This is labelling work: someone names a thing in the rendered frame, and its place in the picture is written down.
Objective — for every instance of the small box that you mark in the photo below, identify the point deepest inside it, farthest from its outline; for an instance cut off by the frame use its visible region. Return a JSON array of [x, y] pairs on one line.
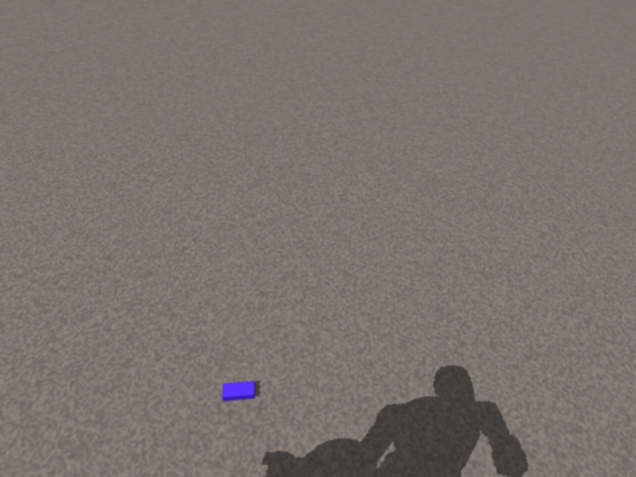
[[241, 390]]

